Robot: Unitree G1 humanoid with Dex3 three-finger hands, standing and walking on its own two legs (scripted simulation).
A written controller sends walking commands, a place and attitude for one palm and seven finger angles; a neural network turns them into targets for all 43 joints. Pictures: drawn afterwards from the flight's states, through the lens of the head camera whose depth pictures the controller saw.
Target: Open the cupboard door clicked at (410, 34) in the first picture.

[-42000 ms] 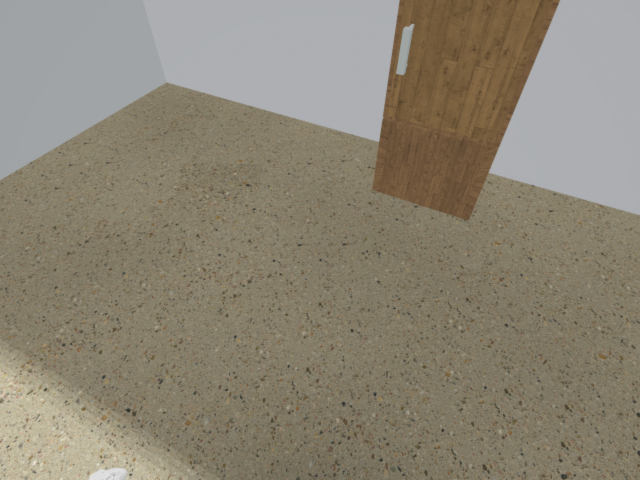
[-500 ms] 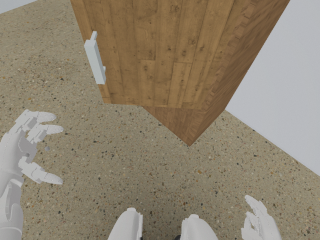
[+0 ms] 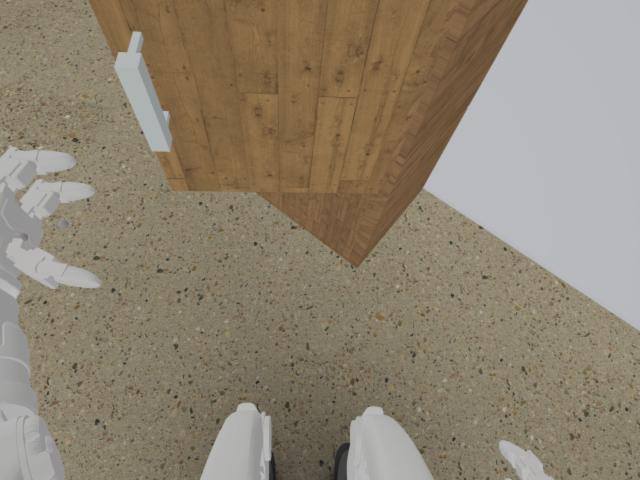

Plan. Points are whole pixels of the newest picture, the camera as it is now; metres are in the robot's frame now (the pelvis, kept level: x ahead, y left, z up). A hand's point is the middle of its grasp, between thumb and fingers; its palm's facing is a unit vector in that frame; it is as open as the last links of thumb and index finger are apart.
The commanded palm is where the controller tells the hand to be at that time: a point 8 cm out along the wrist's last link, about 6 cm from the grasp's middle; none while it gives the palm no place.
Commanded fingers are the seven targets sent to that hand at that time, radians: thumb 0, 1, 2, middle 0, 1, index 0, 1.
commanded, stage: move the hooked fingers beside the handle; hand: left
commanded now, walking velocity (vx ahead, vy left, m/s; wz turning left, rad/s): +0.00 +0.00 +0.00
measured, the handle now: (150, 95) +0.60 +0.25 +0.04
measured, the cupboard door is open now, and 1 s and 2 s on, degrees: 41 41 41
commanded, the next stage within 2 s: slide the fingers in behind the handle in 1.74 s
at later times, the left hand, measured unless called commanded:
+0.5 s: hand (68, 173) +0.46 +0.32 +0.04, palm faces +0.06 -1.00 -0.02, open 14.0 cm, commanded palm +0.46 +0.34 +0.04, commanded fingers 0.00 -0.50 0.30 -0.30 -1.20 -0.30 -1.20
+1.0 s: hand (87, 121) +0.54 +0.32 +0.04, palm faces +0.06 -1.00 -0.03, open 14.0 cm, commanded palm +0.54 +0.34 +0.04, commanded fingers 0.00 -0.50 0.30 -0.30 -1.20 -0.30 -1.20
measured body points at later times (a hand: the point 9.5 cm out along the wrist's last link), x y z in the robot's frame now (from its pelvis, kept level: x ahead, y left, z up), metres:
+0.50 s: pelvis -0.01 +0.01 -0.01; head +0.15 +0.06 +0.41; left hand +0.45 +0.37 +0.05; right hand +0.05 -0.27 -0.11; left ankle +0.02 +0.09 -0.63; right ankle +0.03 -0.12 -0.63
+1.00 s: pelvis -0.01 +0.01 -0.03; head +0.20 +0.06 +0.36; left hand +0.53 +0.37 +0.05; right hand -0.01 -0.26 -0.12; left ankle +0.02 +0.09 -0.63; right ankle +0.03 -0.12 -0.63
